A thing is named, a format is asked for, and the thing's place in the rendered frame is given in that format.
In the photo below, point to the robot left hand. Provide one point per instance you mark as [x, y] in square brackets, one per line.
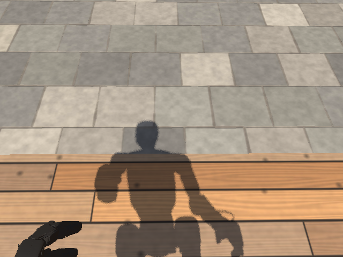
[45, 236]

